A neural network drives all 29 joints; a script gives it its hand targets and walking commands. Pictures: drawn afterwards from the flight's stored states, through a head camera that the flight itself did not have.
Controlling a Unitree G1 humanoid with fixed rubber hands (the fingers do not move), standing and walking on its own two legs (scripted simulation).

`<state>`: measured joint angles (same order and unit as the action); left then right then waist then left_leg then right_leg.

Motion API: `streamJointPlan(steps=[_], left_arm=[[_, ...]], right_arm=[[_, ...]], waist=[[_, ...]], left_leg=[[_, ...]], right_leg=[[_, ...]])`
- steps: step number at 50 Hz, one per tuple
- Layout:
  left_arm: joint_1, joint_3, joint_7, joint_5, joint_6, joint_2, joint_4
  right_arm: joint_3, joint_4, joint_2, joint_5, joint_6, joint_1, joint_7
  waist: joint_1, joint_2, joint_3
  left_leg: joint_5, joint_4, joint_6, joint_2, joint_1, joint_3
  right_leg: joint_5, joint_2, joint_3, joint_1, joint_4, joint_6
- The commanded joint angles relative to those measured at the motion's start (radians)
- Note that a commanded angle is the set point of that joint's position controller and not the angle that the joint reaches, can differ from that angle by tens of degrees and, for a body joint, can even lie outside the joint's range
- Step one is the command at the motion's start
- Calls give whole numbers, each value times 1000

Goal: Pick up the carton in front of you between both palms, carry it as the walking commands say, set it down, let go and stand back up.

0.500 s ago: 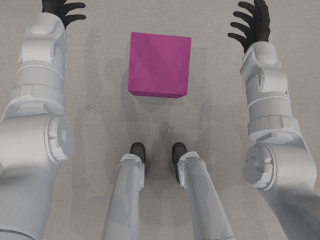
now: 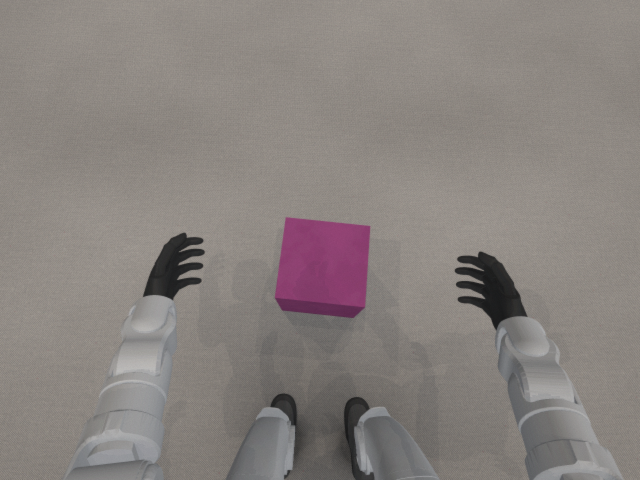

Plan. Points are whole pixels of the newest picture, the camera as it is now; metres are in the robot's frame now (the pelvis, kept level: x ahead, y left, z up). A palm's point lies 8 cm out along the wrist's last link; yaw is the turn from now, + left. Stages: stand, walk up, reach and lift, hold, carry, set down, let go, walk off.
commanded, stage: let go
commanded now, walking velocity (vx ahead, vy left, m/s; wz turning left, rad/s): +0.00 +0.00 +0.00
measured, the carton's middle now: (322, 271) +0.47 -0.01 -0.61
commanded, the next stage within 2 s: stand in 0.86 s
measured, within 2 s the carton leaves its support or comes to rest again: neither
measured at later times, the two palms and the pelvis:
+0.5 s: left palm (103, 420) +0.20 +0.24 -0.03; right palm (555, 416) +0.19 -0.23 -0.02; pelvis +0.03 +0.01 +0.04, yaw -1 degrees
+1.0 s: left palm (80, 446) +0.17 +0.26 -0.04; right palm (590, 422) +0.18 -0.27 -0.03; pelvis +0.03 +0.00 +0.04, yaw -1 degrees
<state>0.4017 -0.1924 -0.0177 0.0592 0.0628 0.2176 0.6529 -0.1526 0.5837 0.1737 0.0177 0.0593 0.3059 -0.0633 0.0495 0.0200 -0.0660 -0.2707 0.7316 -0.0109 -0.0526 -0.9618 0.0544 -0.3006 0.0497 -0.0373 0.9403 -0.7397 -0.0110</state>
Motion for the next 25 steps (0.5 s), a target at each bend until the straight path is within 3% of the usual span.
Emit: streamJointPlan(steps=[1, 8, 12, 18, 25], left_arm=[[-48, 0, -2, -12, -44, 83, -103], [-306, 40, -11, -32, -81, 86, -170], [-435, 70, -12, -44, -87, 80, -212], [-554, 108, -22, -55, -55, 73, -266], [-580, 127, -44, -58, 18, 78, -316]], right_arm=[[11, -104, 82, -14, -42, -77, 3], [61, -184, 95, -29, -72, -314, 6], [83, -218, 106, -38, -75, -421, 3], [94, -237, 124, -40, -45, -489, -9], [86, -244, 135, -12, 25, -487, -14]], waist=[[-9, -26, -554], [-12, -5, -379], [-21, -21, -259], [-39, -54, -61], [-44, -23, 92]], left_leg=[[327, -63, 11, 19, 415, -13], [329, -169, 11, 20, 606, -10], [334, -242, 16, 22, 745, -8], [288, -327, 25, 31, 862, -15], [180, -361, 20, 40, 893, -23]], right_leg=[[451, -37, -23, -466, 63, 41], [445, -33, -18, -603, 176, 45], [410, -28, -11, -665, 255, 41], [272, -20, 5, -709, 346, 27], [150, -19, 14, -748, 373, 20]])
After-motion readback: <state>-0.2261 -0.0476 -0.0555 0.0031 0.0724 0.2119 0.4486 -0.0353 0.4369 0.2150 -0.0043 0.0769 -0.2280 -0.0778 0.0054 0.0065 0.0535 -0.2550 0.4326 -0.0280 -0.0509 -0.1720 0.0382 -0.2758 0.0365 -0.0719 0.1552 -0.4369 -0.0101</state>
